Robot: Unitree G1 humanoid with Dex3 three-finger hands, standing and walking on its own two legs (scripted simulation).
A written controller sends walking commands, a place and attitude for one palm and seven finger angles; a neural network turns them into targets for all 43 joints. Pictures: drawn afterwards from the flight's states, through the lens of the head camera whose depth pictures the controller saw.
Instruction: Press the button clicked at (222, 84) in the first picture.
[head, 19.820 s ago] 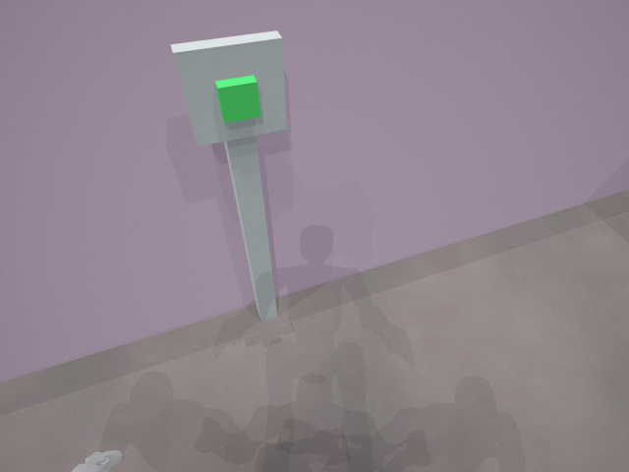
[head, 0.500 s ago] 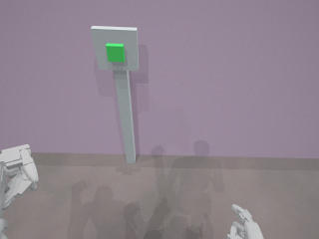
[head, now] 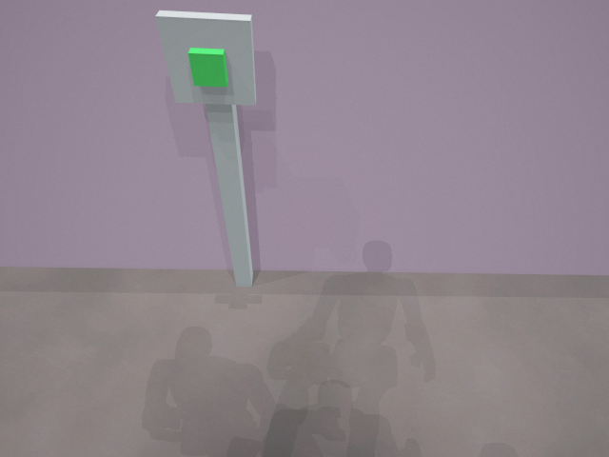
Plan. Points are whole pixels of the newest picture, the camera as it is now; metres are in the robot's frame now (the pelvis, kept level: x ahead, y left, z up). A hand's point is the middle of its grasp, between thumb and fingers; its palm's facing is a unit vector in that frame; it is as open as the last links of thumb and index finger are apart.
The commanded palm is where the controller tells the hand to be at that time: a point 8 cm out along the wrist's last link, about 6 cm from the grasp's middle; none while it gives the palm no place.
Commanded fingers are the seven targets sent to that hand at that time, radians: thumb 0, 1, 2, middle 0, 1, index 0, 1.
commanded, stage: let the arm hang, fingers relaxed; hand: left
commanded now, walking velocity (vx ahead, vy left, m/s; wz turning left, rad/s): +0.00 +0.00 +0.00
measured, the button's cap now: (209, 67) +0.78 +0.22 +0.12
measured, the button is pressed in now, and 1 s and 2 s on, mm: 0 0 0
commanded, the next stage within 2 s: stand and wait in 0.80 s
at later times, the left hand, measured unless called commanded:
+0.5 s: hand out of the picture +0.00 +0.18 -0.16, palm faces +0.04 -0.97 -0.24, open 7.1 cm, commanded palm none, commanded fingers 0.00 0.90 0.90 -0.20 -0.30 -0.20 -0.30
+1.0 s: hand out of the picture +0.04 +0.16 -0.16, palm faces +0.03 -0.97 -0.23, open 7.4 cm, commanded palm none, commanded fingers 0.00 0.90 0.90 -0.20 -0.30 -0.20 -0.30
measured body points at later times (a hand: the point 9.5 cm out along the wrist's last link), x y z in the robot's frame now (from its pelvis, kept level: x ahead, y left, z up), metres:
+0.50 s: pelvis +0.02 -0.01 +0.01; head +0.03 -0.02 +0.46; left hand +0.00 +0.23 -0.14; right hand +0.01 -0.22 -0.16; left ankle +0.06 +0.11 -0.73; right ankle +0.02 -0.12 -0.73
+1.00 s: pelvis +0.04 -0.02 +0.01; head +0.06 -0.03 +0.46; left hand +0.04 +0.22 -0.14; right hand +0.04 -0.25 -0.15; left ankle +0.06 +0.11 -0.73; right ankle +0.02 -0.12 -0.73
